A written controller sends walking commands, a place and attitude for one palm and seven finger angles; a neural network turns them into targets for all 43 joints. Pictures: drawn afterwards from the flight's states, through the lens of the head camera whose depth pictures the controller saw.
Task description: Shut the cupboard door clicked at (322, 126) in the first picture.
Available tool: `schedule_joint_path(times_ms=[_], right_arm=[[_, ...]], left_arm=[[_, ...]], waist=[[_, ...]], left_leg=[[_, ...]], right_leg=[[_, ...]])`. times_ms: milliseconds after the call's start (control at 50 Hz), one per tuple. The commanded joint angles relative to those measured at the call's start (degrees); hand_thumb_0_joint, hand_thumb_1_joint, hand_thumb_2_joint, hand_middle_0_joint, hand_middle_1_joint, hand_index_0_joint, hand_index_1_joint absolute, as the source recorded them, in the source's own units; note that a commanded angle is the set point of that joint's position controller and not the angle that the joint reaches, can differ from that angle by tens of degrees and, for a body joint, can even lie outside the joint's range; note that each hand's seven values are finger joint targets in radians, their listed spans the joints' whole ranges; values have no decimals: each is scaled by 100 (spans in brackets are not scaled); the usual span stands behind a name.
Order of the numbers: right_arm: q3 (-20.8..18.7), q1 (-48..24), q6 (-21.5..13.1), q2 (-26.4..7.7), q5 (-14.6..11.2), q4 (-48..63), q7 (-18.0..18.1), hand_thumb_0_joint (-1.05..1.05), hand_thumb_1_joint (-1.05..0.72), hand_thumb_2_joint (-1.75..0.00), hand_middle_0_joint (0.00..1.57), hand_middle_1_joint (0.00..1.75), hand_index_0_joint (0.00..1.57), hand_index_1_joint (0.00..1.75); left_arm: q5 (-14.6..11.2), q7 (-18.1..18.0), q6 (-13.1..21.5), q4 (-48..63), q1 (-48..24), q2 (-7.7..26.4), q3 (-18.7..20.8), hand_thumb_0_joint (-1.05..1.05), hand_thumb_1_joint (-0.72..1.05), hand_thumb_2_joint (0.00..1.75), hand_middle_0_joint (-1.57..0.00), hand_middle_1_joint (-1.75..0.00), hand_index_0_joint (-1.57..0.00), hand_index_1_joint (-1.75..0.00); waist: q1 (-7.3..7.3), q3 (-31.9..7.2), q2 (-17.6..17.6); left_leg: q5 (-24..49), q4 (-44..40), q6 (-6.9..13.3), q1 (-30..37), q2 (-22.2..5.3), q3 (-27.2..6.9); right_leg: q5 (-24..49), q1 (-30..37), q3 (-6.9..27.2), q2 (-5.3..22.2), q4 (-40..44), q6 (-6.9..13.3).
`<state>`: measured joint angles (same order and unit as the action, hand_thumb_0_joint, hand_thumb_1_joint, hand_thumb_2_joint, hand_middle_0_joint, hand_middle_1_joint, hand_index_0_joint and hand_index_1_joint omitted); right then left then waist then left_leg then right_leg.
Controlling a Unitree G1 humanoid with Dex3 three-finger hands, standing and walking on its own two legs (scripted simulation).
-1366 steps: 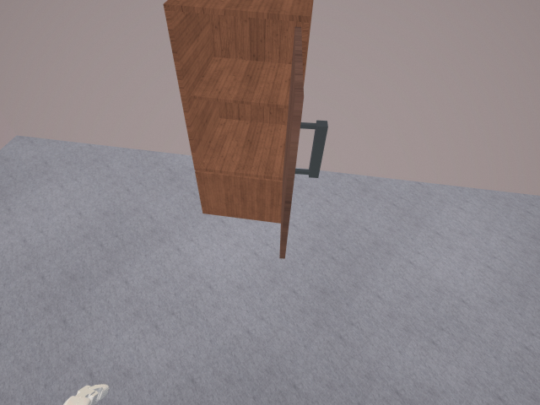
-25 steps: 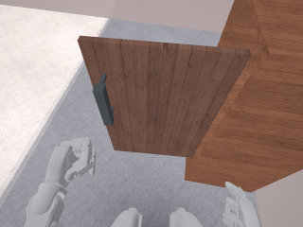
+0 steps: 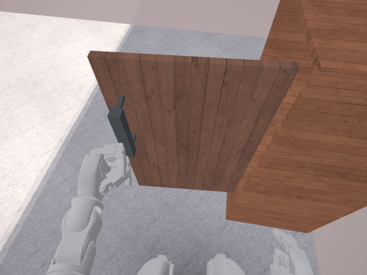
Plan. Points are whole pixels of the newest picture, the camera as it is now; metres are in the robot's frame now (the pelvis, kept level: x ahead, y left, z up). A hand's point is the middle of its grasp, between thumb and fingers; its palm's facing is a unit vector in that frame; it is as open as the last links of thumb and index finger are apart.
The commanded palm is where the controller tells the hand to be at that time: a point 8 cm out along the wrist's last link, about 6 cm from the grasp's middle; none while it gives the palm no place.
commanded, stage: bring the fist close to the handle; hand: left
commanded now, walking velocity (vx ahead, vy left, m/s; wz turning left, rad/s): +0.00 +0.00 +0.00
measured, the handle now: (125, 127) +0.43 +0.16 +0.05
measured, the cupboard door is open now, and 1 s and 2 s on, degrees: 95 93 77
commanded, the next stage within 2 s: push the door shut along its arc in 0.54 s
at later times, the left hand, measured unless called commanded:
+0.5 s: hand (135, 172) +0.31 +0.12 +0.06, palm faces -0.03 -1.00 -0.02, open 3.1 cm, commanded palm +0.29 +0.18 +0.05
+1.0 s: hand (141, 152) +0.36 +0.11 +0.06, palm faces -0.14 -0.99 -0.06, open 3.1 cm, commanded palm +0.35 +0.17 +0.05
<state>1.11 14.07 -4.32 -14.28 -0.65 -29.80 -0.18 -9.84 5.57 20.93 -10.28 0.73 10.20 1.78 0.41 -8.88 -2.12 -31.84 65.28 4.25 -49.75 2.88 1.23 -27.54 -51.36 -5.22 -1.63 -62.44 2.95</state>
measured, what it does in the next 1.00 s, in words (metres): stands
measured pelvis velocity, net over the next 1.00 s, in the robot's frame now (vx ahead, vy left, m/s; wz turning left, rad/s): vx -0.01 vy -0.01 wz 0.00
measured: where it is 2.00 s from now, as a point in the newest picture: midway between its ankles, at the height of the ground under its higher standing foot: outside the picture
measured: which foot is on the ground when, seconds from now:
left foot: down 0.00-1.00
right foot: down 0.00-1.00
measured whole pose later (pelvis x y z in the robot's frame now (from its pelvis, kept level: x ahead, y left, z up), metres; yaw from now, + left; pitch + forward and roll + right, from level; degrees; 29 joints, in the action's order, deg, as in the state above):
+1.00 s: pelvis -0.01 -0.01 +0.00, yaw +0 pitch +16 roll -1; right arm 0.9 14.1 -2.6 -14.7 -1.6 -32.8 0.5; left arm -9.9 10.3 21.9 -30.7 -17.4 12.5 3.5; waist 1.7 -7.9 -2.0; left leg -30.0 63.6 3.2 -50.0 2.7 1.2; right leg -26.1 -52.0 -5.3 -1.7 -61.5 4.0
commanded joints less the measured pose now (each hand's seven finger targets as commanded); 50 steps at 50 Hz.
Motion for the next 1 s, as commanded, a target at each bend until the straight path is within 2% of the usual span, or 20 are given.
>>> schedule_joint_path(times_ms=[0, 40, 60, 80, 100, 160, 240, 300, 400, 460, 500, 580, 600, 640, 660, 740, 760, 860, 920, 980], right_arm=[[-342, 24, -140, -781, -97, 870, 81, 0, -90, -90, 20, 30, 20, 30], [-318, -39, -160, -746, -78, 878, 123, 0, -90, -90, 20, 30, 20, 30], [-317, -45, -180, -753, -52, 825, 160, 0, -90, -90, 20, 30, 20, 30], [-297, -111, -191, -719, -26, 800, 163, 0, -90, -90, 20, 30, 20, 30], [-276, -129, -219, -678, -7, 747, 154, 0, -90, -90, 20, 30, 20, 30], [-283, -106, -218, -686, 46, 633, 81, 0, -90, -90, 20, 30, 20, 30], [-321, -26, -41, -700, -7, 677, -35, 0, -90, -90, 20, 30, 20, 30], [-343, 2, 63, -717, -85, 810, -11, 0, -90, -90, 20, 30, 20, 30], [-327, -117, -63, -676, -62, 764, 108, 0, -90, -90, 20, 30, 20, 30], [-309, -163, -161, -687, -17, 613, 122, 0, -90, -90, 20, 30, 20, 30], [-327, -178, -178, -687, -4, 560, 81, 0, -90, -90, 20, 30, 20, 30], [-355, -128, -91, -725, -58, 624, 29, 0, -90, -90, 20, 30, 20, 30], [-350, -115, -67, -732, -68, 640, 40, 0, -90, -90, 20, 30, 20, 30], [-343, -134, -54, -716, -89, 719, 56, 0, -90, -90, 20, 30, 20, 30], [-333, -111, -41, -751, -87, 692, 94, 0, -90, -90, 20, 30, 20, 30], [-272, -222, -112, -704, -75, 529, 195, 0, -90, -90, 20, 30, 20, 30], [-269, -217, -134, -719, -63, 506, 215, 0, -90, -90, 20, 30, 20, 30], [-306, -18, -150, -784, -84, 380, 141, 0, -90, -90, 20, 30, 20, 30], [-329, 147, -46, -819, -140, 371, 109, 0, -90, -90, 20, 30, 20, 30], [-347, 214, -7, -839, -164, 386, 137, 0, -90, -90, 20, 30, 20, 30]], left_arm=[[8, 130, -27, 850, -1163, 247, -143, 0, 90, 90, -130, -150, -130, -150], [-42, 9, 89, 1159, -1661, 308, -65, 0, 90, 90, -130, -150, -130, -150], [-64, -124, 207, 1259, -1929, 568, 215, 0, 90, 90, -130, -150, -130, -150], [-37, -224, 342, 1282, -2016, 592, 303, 0, 90, 90, -130, -150, -130, -150], [-11, -332, 486, 1288, -2240, 493, 221, 0, 90, 90, -130, -150, -130, -150], [68, -491, 674, 754, -1721, 563, 399, 0, 90, 90, -130, -150, -130, -150], [185, -261, 392, 33, -1097, 316, 133, 0, 90, 90, -130, -150, -130, -150], [59, -28, 183, 148, -1063, 374, 157, 0, 90, 90, -130, -150, -130, -150], [-183, -77, 610, 905, -1785, 507, 336, 0, 90, 90, -130, -150, -130, -150], [-108, -163, 932, 741, -1916, 567, 343, 0, 90, 90, -130, -150, -130, -150], [-29, -128, 986, 471, -1593, 505, 306, 0, 90, 90, -130, -150, -130, -150], [48, 81, 669, 101, -1235, 401, 99, 0, 90, 90, -130, -150, -130, -150], [23, 107, 606, 245, -1511, 399, 48, 0, 90, 90, -130, -150, -130, -150], [-37, 123, 498, 371, -1524, 402, 75, 0, 90, 90, -130, -150, -130, -150], [-76, 90, 485, 386, -1777, 678, 318, 0, 90, 90, -130, -150, -130, -150], [-69, -8, 745, 268, -3072, 816, 440, 0, 90, 90, -130, -150, -130, -150], [-82, -19, 800, 216, -3170, 918, 524, 0, 90, 90, -130, -150, -130, -150], [-27, 321, 679, -728, -2928, 724, 320, 0, 90, 90, -130, -150, -130, -150], [-41, 554, 366, -1129, -3124, 656, 224, 0, 90, 90, -130, -150, -130, -150], [-114, 653, 313, -1139, -3586, 741, 296, 0, 90, 90, -130, -150, -130, -150]], waist=[[202, -1433, 249], [196, -1622, 221], [191, -1671, 301], [118, -1797, 178], [186, -1817, 234], [49, -1859, 158], [25, -1638, 160], [32, -1612, 443], [129, -1658, 449], [206, -1443, 446], [140, -1499, 251], [88, -1491, 72], [155, -1567, 129], [96, -1598, 114], [146, -1626, 322], [332, -1472, 452], [311, -1492, 436], [248, -1910, 57], [300, -1843, 68], [377, -1838, 327]], left_leg=[[1875, -1157, -353, 777, -248, -565], [1798, -1141, -330, 883, -240, -577], [1782, -1092, -318, 846, -240, -573], [1812, -1087, -325, 875, -234, -553], [1876, -1049, -320, 910, -234, -567], [1925, -1001, -329, 767, -211, -506], [1951, -1113, -338, 629, -199, -375], [1887, -1203, -279, 559, -181, -290], [1796, -1131, -245, 664, -192, -345], [1530, -1012, -224, 458, -180, -365], [1562, -1013, -246, 474, -174, -360], [1516, -1109, -265, 558, -167, -347], [1554, -1117, -253, 611, -170, -355], [1529, -1183, -254, 666, -162, -359], [1456, -1147, -234, 555, -168, -376], [1071, -1024, -207, 370, -177, -391], [1048, -977, -194, 325, -168, -374], [1562, -1022, -256, 621, -174, -414], [1747, -1081, -281, 657, -195, -398], [1782, -1075, -246, 653, -202, -394]], right_leg=[[1513, 1362, 401, 127, 854, -77], [1461, 1404, 418, 133, 863, -80], [1464, 1431, 445, 116, 844, -78], [1486, 1489, 470, 129, 803, -67], [1559, 1439, 454, 132, 755, -71], [1614, 1488, 476, 121, 689, -55], [1809, 1642, 523, 141, 812, -72], [1905, 1998, 638, 171, 1032, -108], [1838, 1987, 683, 168, 1040, -116], [1492, 1723, 737, 179, 1002, -118], [1511, 1642, 702, 194, 921, -95], [1390, 1568, 660, 186, 979, -88], [1451, 1616, 661, 196, 1002, -101], [1406, 1727, 664, 187, 1060, -96], [1314, 1767, 685, 182, 1070, -110], [836, 1530, 798, 209, 1108, -144], [786, 1536, 839, 203, 1109, -139], [1454, 1551, 677, 176, 892, -83], [1710, 1533, 639, 188, 920, -103], [1785, 1620, 671, 192, 993, -121]])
